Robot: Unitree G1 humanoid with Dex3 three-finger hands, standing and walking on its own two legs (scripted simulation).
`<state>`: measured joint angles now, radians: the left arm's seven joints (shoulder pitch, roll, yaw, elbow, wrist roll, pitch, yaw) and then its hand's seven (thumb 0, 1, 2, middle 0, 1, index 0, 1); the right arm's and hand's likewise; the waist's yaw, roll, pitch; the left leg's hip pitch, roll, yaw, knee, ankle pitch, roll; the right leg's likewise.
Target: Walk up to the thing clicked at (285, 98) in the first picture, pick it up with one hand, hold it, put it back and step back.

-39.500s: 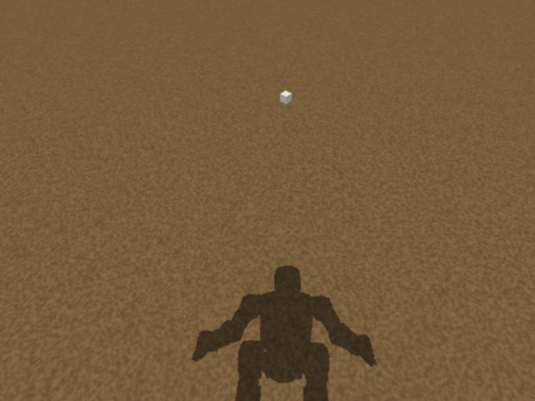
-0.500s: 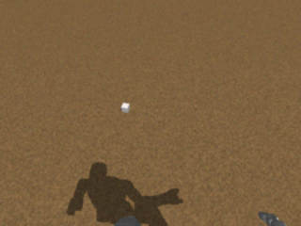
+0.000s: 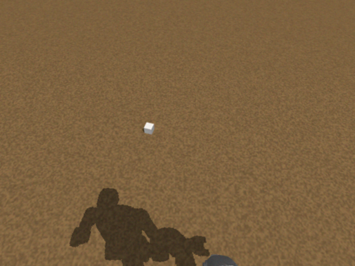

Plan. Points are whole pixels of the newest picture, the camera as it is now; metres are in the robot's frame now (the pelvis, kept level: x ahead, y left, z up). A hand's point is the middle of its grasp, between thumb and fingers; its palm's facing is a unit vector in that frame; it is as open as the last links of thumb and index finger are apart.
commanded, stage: step back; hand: left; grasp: from above
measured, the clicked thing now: (149, 128) +1.08 +0.23 -0.74
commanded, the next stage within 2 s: stand in 0.34 s
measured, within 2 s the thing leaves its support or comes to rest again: neither
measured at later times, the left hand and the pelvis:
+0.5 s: hand (94, 259) +0.15 +0.22 -0.15, palm faces +0.00 -0.95 -0.33, open 7.4 cm; pelvis +0.04 -0.02 +0.00, yaw +1 degrees
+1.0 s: hand out of the picture +0.08 +0.23 -0.14, palm faces +0.00 -0.94 -0.35, open 7.4 cm; pelvis +0.03 -0.03 +0.01, yaw +1 degrees
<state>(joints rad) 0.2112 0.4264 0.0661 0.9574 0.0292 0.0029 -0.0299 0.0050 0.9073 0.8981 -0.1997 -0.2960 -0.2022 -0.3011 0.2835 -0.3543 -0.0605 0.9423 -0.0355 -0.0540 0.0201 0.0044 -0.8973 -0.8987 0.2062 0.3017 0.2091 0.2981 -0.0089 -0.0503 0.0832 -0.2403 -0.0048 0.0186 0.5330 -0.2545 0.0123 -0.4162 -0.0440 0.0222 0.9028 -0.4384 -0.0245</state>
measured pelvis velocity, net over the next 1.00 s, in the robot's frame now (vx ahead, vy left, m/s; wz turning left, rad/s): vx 0.03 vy -0.03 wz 0.02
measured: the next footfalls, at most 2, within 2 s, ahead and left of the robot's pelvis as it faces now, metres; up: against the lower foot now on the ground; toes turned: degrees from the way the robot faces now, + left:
right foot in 0.10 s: +0.12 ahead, -0.15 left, +0.00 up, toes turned -1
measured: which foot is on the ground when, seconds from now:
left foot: down 0.00-1.00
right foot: up 0.00-0.08, down 0.10-1.00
